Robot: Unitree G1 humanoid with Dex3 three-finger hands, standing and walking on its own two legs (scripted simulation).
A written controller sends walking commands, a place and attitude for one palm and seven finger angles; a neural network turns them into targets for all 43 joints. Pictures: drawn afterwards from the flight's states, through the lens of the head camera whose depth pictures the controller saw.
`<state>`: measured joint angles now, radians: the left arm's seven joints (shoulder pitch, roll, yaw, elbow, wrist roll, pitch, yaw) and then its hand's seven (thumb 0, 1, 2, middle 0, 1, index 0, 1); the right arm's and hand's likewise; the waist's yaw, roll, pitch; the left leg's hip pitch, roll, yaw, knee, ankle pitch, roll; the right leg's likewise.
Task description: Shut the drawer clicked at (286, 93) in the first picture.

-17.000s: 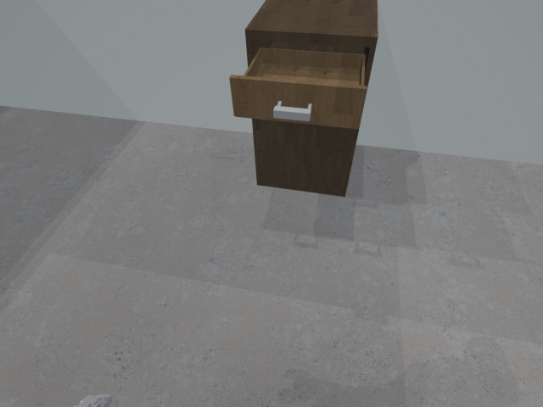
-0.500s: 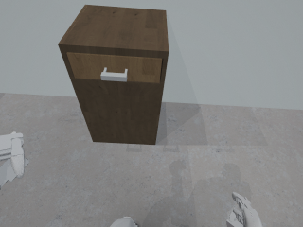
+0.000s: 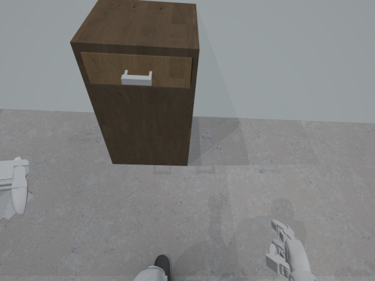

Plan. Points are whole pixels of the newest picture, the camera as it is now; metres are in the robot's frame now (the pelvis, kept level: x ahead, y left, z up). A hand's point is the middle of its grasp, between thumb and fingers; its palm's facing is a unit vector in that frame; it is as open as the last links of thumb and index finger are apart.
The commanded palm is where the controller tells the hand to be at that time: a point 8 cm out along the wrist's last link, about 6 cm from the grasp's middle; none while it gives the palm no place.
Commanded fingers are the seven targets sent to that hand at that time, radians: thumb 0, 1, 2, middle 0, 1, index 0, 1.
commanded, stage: stop stepping back and stand still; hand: left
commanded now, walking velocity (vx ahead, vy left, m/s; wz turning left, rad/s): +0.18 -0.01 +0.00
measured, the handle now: (137, 76) +0.84 +0.23 -0.07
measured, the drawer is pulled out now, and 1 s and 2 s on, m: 0.00 0.00 0.00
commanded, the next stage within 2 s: let the arm hang, fingers relaxed in 0.94 s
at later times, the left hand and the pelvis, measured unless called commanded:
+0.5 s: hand out of the picture +0.14 +0.24 +0.18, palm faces +0.32 -0.83 -0.46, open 3.2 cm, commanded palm +0.09 +0.29 +0.19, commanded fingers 0.00 0.90 0.90 -1.40 -1.60 -1.40 -1.60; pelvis -0.05 +0.01 +0.01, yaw -2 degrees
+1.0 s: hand (7, 226) +0.16 +0.25 +0.17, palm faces +0.31 -0.83 -0.46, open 3.2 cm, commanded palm +0.11 +0.29 +0.19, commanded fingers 0.00 0.90 0.90 -1.40 -1.60 -1.40 -1.60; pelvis -0.03 +0.02 +0.02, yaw -2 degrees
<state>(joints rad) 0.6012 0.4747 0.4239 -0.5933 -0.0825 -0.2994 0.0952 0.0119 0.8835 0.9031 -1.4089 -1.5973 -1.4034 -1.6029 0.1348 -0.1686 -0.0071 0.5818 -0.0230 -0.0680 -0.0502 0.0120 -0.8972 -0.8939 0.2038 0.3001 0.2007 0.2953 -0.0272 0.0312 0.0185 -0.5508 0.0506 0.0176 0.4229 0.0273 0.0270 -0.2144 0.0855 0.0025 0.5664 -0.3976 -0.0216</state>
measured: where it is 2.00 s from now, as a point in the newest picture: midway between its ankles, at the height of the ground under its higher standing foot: outside the picture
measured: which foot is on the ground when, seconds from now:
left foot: up 0.00-0.14, down 0.16-1.00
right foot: down 0.00-1.00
